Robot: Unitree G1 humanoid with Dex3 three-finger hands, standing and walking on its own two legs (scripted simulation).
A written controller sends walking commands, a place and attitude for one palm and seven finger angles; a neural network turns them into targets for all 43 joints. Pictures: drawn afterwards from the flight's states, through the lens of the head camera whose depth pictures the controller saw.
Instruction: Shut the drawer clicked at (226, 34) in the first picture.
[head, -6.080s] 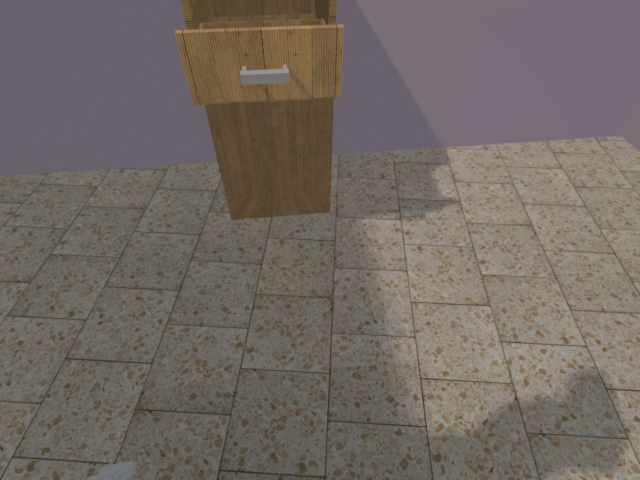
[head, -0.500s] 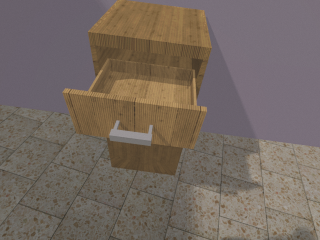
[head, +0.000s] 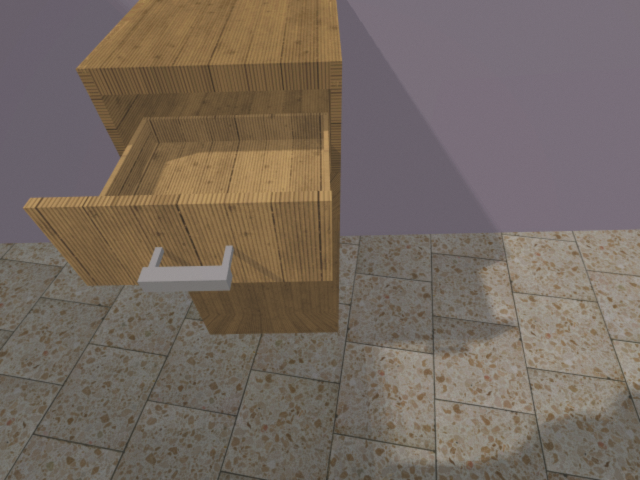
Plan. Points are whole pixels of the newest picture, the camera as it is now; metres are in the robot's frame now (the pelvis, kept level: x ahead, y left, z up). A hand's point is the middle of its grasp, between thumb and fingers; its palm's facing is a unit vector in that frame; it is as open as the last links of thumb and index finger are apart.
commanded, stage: come to a stop and stand still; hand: left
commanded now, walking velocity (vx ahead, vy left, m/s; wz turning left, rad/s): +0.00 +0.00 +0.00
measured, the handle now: (189, 265) +0.40 +0.19 +0.04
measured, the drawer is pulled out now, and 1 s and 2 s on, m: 0.29 0.29 0.29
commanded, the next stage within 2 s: look again from close up in 0.36 s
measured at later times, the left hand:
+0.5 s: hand out of the picture -0.04 +0.14 -0.17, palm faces +0.07 -0.98 -0.17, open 7.3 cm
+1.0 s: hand out of the picture -0.03 +0.22 -0.17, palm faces +0.00 -0.98 -0.21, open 7.4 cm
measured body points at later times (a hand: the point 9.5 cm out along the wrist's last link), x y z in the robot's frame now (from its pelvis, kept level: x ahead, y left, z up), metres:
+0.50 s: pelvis -0.01 -0.02 +0.01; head +0.01 -0.02 +0.45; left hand -0.04 +0.19 -0.16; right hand +0.02 -0.24 -0.16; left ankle -0.05 +0.14 -0.73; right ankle -0.02 -0.10 -0.74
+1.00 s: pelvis -0.03 +0.04 +0.00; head -0.02 +0.03 +0.45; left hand -0.03 +0.27 -0.15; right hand -0.06 -0.16 -0.16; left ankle -0.04 +0.12 -0.74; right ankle -0.02 -0.10 -0.74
